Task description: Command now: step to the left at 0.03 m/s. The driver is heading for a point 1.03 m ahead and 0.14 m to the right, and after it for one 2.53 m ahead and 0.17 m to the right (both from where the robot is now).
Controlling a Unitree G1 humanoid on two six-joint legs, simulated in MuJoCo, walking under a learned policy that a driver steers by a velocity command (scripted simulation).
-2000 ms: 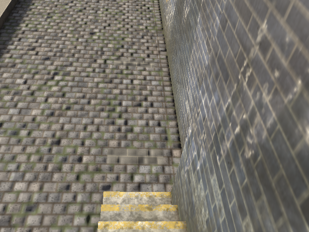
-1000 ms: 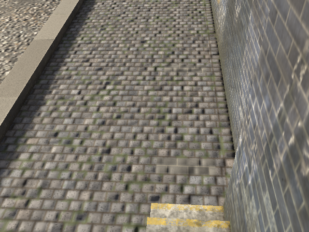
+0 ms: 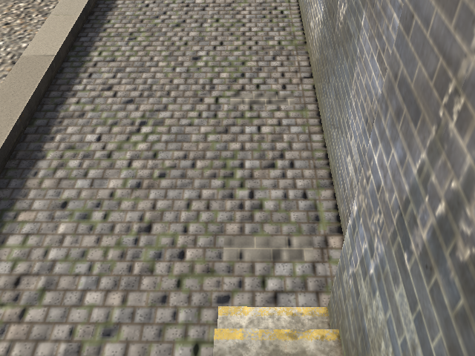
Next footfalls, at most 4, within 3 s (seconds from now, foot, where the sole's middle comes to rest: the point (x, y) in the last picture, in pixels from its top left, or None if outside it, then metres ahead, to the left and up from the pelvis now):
none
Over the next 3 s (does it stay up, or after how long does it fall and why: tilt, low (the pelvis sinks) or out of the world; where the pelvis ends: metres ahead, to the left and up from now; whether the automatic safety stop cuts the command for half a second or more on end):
stays up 0.00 0.00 0.00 its command is cut before an obstacle from the start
